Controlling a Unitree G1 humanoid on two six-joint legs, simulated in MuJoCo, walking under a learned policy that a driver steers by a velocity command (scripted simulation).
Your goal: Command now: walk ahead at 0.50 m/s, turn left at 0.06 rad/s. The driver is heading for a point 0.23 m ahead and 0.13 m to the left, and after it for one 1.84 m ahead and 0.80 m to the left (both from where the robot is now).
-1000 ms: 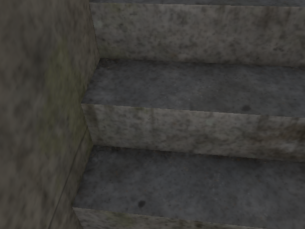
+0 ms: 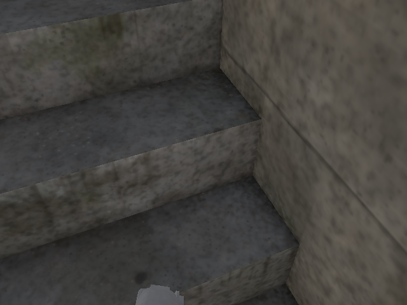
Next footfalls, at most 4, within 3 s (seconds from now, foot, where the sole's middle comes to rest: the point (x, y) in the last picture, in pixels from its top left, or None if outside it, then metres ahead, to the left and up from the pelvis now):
0.22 left None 0.21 0.10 -0.54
0.70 right None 0.26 -0.23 -0.54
1.10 left None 0.18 0.16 -0.54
1.90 right None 0.08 -0.11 -0.74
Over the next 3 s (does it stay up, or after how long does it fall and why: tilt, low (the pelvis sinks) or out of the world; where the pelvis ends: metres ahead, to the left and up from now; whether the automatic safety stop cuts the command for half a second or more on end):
stays up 0.05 0.17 0.02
